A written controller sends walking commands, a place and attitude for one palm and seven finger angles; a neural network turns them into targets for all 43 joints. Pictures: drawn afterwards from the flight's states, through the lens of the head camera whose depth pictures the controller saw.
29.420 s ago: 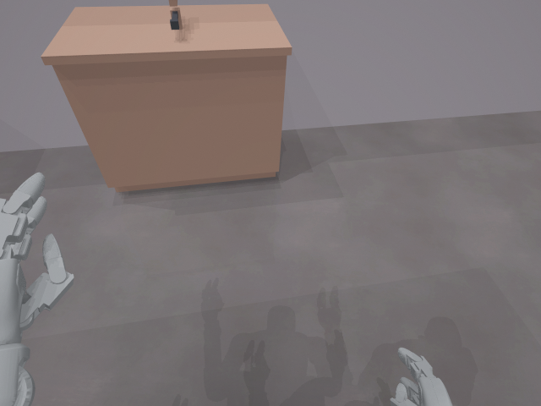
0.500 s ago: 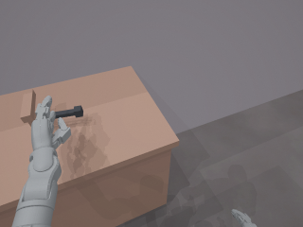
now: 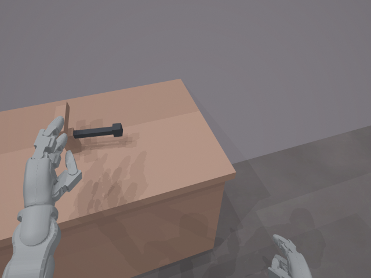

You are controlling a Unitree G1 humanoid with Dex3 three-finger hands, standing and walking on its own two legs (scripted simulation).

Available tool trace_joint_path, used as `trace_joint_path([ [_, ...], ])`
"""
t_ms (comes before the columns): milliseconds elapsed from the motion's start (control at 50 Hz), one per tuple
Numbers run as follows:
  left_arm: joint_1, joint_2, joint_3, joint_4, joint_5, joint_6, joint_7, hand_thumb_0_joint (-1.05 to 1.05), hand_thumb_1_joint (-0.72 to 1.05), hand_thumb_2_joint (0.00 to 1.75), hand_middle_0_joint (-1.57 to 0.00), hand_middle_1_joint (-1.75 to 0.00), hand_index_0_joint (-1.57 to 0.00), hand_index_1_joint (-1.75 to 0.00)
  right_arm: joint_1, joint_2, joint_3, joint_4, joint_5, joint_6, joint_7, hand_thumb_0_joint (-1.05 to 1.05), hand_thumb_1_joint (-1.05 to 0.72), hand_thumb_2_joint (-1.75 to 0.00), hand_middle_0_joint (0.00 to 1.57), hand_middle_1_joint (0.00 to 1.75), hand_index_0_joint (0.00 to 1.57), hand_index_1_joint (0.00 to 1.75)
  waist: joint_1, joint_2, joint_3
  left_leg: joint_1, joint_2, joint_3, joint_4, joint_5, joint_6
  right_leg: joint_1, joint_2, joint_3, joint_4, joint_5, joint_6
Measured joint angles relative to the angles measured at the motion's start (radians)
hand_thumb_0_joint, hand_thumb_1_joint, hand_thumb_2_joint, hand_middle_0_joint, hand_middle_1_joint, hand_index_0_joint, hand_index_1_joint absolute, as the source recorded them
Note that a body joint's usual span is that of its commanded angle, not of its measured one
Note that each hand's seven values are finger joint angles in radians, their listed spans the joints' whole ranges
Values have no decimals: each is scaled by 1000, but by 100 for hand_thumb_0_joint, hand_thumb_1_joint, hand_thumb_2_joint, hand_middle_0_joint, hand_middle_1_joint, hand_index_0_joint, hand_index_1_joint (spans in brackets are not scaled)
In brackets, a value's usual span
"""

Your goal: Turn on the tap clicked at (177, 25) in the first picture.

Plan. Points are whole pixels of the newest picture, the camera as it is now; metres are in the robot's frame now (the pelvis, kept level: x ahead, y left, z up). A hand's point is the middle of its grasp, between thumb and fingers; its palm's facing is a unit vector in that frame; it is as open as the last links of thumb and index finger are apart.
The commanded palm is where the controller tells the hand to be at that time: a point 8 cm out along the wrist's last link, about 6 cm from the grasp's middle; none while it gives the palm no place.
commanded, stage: draw the hand back beside the body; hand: left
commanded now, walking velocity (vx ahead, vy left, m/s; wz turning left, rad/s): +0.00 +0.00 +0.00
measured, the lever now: (117, 130) +0.49 +0.26 +0.04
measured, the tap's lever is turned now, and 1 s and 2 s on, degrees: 80 80 80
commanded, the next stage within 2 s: step back with the hand held close in 0.62 s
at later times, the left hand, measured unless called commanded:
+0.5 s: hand (54, 194) +0.20 +0.24 +0.16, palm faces +0.45 -0.82 -0.35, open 7.4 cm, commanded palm +0.16 +0.28 +0.17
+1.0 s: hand (55, 200) +0.19 +0.24 +0.15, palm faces +0.36 -0.83 -0.43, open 7.4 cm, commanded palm +0.14 +0.28 +0.17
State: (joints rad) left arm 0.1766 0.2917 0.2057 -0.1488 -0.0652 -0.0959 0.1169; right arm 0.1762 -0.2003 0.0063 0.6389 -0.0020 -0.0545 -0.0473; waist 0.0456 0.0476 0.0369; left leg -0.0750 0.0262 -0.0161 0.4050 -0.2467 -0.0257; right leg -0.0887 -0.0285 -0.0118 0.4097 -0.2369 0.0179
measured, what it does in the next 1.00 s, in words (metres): stands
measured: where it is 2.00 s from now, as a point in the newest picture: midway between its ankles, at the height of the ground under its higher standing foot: outside the picture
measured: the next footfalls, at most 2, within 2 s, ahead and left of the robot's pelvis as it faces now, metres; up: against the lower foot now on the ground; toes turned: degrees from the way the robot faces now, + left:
right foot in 1.90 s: -0.16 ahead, -0.11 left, +0.00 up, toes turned +3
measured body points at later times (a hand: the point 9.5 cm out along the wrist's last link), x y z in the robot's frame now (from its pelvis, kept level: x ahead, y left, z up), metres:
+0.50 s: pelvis +0.01 +0.00 +0.00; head -0.01 -0.03 +0.45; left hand +0.17 +0.28 +0.18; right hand +0.20 -0.22 -0.09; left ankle -0.01 +0.14 -0.74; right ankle +0.00 -0.13 -0.74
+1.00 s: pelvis -0.02 +0.00 +0.00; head +0.00 -0.02 +0.44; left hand +0.17 +0.28 +0.17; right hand +0.17 -0.23 -0.09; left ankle -0.01 +0.14 -0.74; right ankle +0.00 -0.13 -0.74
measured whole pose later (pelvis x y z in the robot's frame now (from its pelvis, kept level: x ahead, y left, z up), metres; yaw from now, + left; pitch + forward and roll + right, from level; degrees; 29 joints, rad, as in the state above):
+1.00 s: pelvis -0.02 +0.00 +0.00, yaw +0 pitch -1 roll +0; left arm 0.47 0.34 0.31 -0.42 -0.06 -0.15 0.10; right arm 0.16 -0.23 -0.02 0.57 0.00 -0.01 -0.07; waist 0.02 0.07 0.03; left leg -0.22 0.03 -0.02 0.48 -0.25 -0.03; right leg -0.22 -0.03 -0.02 0.47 -0.23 0.02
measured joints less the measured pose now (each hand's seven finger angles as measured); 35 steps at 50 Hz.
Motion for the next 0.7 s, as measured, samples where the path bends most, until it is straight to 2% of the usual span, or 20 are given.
trace_joint_path([
  [400, 263, 25, 70, -249, 3, -18, 6, 2, 89, 90, -20, -30, -20, -30, 19, -14, -25, 7, -4, -39, -4, 1, -91, -90, 20, 30, 20, 30, 12, 9, -16, -20, 1, -12, 39, -30, -3, -13, 1, -12, 33, -31, -1],
  [540, 243, 15, 69, -233, 4, -20, 10, 1, 89, 90, -20, -30, -20, -30, 8, -16, -23, 9, -2, -43, -13, 1, -91, -90, 20, 30, 20, 30, 23, 13, -11, -32, -1, -21, 55, -34, -4, -23, -2, -20, 53, -41, -3],
  [700, 243, 16, 64, -239, 2, -19, 7, 2, 89, 90, -20, -30, -20, -31, 6, -8, -17, 3, -3, -51, -12, 1, -91, -90, 20, 30, 20, 30, 16, 11, -15, -34, 1, -22, 57, -35, -8, -28, 0, -21, 62, -45, -7],
])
